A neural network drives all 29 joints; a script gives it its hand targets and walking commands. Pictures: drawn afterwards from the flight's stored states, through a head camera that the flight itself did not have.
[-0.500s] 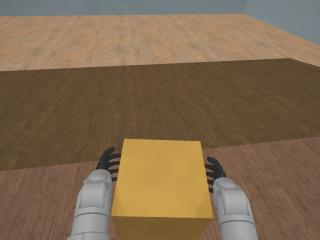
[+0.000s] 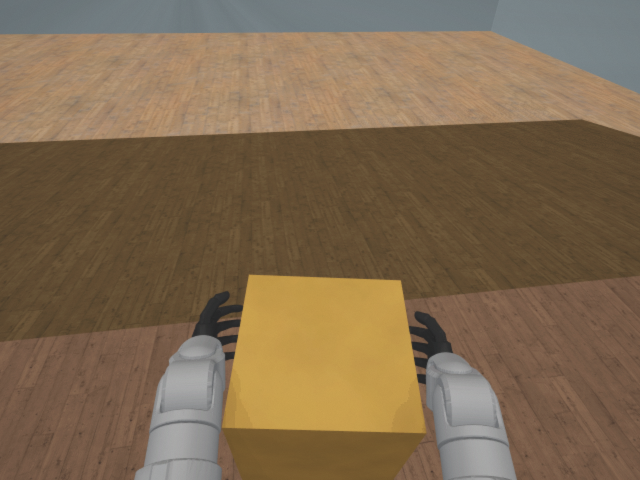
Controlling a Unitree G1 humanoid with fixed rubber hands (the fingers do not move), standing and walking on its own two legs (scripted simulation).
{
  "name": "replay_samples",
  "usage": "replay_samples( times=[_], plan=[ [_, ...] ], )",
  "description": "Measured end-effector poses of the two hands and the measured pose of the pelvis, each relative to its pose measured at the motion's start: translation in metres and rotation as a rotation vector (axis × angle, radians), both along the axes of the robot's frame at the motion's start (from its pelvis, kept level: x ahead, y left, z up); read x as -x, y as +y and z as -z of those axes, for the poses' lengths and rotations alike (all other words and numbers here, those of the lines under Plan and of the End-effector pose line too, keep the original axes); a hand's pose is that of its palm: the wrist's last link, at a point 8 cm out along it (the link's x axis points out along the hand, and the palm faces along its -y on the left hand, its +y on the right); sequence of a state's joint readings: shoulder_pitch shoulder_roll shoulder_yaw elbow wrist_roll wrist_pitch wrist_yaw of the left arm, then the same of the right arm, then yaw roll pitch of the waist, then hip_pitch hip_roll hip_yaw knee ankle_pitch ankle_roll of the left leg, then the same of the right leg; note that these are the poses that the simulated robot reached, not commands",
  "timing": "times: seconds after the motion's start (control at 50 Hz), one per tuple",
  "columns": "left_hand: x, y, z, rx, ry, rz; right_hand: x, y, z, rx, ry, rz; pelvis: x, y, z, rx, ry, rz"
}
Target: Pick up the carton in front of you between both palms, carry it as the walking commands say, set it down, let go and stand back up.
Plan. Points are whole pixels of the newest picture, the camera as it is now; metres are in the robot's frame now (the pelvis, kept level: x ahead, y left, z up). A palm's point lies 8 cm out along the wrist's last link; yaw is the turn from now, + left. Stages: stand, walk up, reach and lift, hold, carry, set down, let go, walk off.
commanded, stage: carry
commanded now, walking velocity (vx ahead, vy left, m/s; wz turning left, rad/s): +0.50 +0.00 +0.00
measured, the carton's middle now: (320, 386) +0.30 +0.01 -0.03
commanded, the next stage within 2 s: none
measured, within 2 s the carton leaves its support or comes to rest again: neither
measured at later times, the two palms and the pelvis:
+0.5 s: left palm (222, 263) +0.42 +0.15 +0.09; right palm (424, 278) +0.41 -0.15 +0.08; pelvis +0.16 +0.00 -0.01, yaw +3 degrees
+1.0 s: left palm (220, 180) +0.71 +0.22 +0.06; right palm (362, 186) +0.71 -0.08 +0.06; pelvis +0.46 +0.06 -0.02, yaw +1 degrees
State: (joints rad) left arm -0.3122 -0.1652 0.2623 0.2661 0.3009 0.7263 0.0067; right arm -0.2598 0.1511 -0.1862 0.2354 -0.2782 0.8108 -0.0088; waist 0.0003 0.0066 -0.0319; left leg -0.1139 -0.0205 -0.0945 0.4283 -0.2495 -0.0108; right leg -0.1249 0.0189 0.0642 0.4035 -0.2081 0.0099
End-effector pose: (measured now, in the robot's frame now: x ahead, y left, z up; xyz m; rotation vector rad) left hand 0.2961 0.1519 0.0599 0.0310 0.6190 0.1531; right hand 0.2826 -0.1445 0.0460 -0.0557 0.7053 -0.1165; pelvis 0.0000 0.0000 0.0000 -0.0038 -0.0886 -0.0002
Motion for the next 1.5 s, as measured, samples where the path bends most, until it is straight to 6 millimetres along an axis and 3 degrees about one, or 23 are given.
replay_samples(
  times=[0.14,0.28,0.4,0.5,0.58,0.66,0.8,0.94,1.02,1.1,1.2,1.28,1.42,1.5],
  plan=[
    [-0.013,0.018,-0.008,0.031,-0.051,-0.028,-0.020,0.017,-0.013,-0.017,-0.051,0.002,-0.015,0.012,0.005,-0.002,0.098,-0.041],
    [-0.039,0.036,-0.028,0.079,-0.035,-0.072,-0.052,0.035,-0.035,-0.035,-0.033,-0.006,-0.055,0.023,-0.005,0.025,0.166,-0.012],
    [-0.081,0.021,-0.042,0.082,-0.048,-0.054,-0.088,0.020,-0.047,-0.050,-0.047,0.028,-0.108,0.014,-0.005,0.033,0.197,-0.017],
    [-0.123,0.001,-0.033,0.069,-0.051,-0.038,-0.126,-0.001,-0.034,-0.084,-0.052,0.052,-0.164,-0.001,0.014,0.034,0.183,-0.044],
    [-0.148,0.003,-0.027,0.083,0.015,-0.079,-0.161,0.001,-0.033,-0.085,0.016,0.029,-0.201,-0.008,0.008,0.023,0.183,-0.068],
    [-0.181,0.013,-0.035,0.089,0.027,-0.128,-0.209,0.011,-0.042,-0.087,0.031,-0.013,-0.242,-0.007,-0.001,0.005,0.187,-0.067],
    [-0.269,0.034,-0.040,0.088,-0.004,-0.135,-0.298,0.032,-0.044,-0.089,0.002,-0.024,-0.330,0.013,0.001,-0.004,0.179,-0.064],
    [-0.380,0.063,-0.007,0.113,-0.001,-0.095,-0.396,0.061,-0.018,-0.051,-0.002,0.009,-0.432,0.050,0.028,-0.021,0.159,-0.036],
    [-0.429,0.067,-0.001,0.107,0.082,-0.057,-0.432,0.065,-0.012,-0.049,0.079,0.054,-0.473,0.063,0.013,-0.003,0.169,-0.012],
    [-0.475,0.068,-0.009,0.105,0.088,-0.027,-0.470,0.067,-0.022,-0.044,0.082,0.083,-0.518,0.070,-0.002,0.019,0.177,-0.014],
    [-0.533,0.072,-0.025,0.103,0.032,-0.038,-0.533,0.070,-0.039,-0.046,0.028,0.070,-0.584,0.069,-0.008,0.031,0.178,-0.026],
    [-0.585,0.072,-0.036,0.099,-0.029,-0.067,-0.595,0.070,-0.047,-0.056,-0.032,0.037,-0.643,0.062,-0.002,0.021,0.167,-0.035],
    [-0.708,0.057,-0.039,0.063,-0.118,-0.113,-0.732,0.055,-0.037,-0.105,-0.118,-0.012,-0.752,0.040,0.032,0.009,0.135,-0.065],
    [-0.765,0.055,-0.034,0.073,-0.045,-0.162,-0.801,0.053,-0.031,-0.107,-0.042,-0.048,-0.793,0.031,0.025,0.000,0.145,-0.072]
  ],
)
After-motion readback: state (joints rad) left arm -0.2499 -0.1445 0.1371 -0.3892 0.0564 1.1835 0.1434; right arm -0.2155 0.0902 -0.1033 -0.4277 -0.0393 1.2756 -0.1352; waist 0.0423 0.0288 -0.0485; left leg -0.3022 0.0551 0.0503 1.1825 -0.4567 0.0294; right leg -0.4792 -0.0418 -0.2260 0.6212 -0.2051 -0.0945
